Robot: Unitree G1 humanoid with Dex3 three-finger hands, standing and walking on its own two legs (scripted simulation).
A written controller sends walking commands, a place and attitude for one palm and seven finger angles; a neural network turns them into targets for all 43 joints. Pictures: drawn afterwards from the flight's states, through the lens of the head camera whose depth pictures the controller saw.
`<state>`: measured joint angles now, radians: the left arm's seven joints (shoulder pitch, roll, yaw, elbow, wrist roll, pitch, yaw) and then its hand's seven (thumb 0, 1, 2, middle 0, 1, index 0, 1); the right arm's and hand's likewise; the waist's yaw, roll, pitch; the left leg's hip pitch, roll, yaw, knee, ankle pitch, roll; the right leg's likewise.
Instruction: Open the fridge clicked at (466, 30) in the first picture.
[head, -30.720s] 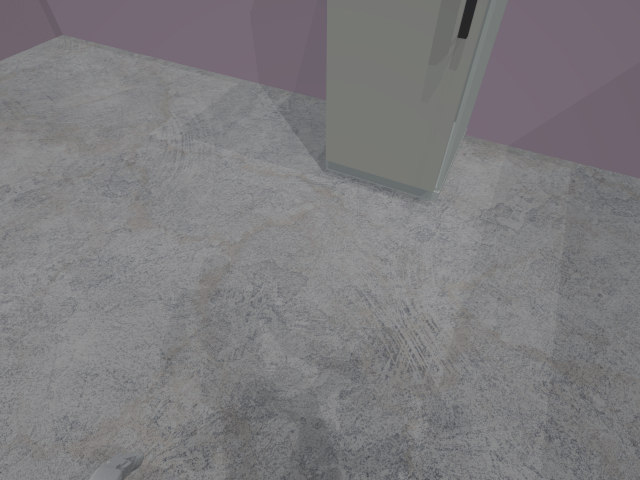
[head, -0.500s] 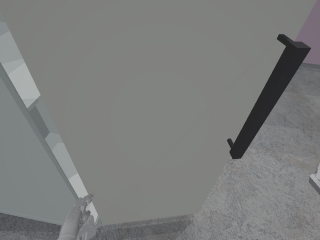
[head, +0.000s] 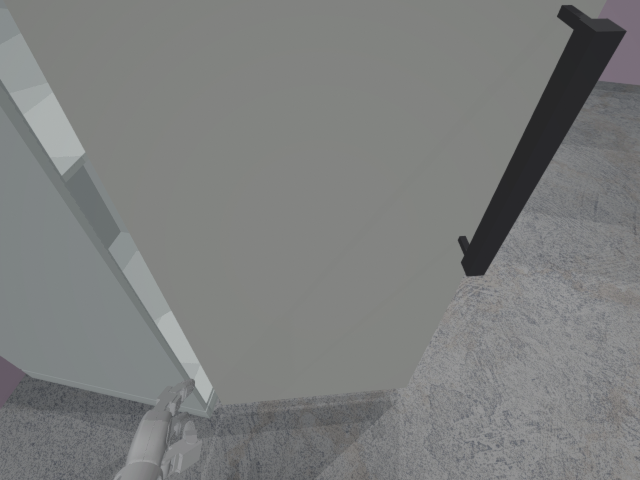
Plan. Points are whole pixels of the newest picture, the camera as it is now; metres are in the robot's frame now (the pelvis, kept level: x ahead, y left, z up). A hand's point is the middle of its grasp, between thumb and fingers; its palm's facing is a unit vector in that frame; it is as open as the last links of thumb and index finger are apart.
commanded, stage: step back with the hand held close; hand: right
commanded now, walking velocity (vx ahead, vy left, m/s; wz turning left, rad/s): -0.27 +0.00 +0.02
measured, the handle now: (510, 169) +0.44 -0.22 +0.18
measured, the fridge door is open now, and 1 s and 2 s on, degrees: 73 73 73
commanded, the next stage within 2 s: stop stepping back and stand still in 0.62 s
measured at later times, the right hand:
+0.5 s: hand out of the picture +0.12 -0.26 +0.19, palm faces +0.43 +0.75 -0.50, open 7.4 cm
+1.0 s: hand out of the picture -0.06 -0.30 +0.20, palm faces +0.50 +0.75 -0.44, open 7.4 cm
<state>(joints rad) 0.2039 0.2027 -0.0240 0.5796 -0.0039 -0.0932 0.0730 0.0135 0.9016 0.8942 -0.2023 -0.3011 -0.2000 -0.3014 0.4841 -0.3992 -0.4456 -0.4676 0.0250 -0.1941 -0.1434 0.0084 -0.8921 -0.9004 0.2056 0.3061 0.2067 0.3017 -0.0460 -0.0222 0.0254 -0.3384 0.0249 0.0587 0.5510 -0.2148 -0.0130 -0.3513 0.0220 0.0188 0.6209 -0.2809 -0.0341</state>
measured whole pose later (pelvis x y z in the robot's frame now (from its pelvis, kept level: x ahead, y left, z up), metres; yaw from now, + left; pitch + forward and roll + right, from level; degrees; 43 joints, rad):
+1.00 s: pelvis -0.24 -0.03 +0.01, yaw -3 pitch -2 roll +2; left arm 0.32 0.15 -0.01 0.62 -0.01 -0.13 0.03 0.01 0.90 0.89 -0.20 -0.30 -0.20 -0.30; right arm 0.56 -0.46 -0.47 -0.55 0.02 -0.21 -0.16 0.01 -0.89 -0.90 0.21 0.31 0.21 0.30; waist 0.01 0.05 -0.04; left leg -0.24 -0.03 0.11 0.63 -0.43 0.01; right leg -0.31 -0.06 -0.04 0.55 -0.25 -0.01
